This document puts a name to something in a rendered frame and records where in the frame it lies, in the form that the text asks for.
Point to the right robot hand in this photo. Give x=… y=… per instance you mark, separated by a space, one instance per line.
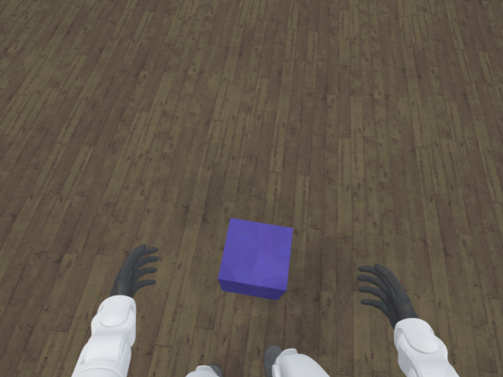
x=395 y=303

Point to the right robot foot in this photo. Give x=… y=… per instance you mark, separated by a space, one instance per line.
x=270 y=356

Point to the left robot hand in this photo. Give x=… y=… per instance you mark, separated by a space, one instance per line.
x=125 y=281

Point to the right robot forearm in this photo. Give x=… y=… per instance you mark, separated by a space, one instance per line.
x=420 y=352

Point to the carton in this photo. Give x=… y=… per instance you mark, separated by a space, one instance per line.
x=255 y=259

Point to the robot right shin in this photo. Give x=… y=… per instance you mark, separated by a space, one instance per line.
x=286 y=352

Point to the left robot forearm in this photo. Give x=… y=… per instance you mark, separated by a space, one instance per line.
x=113 y=332

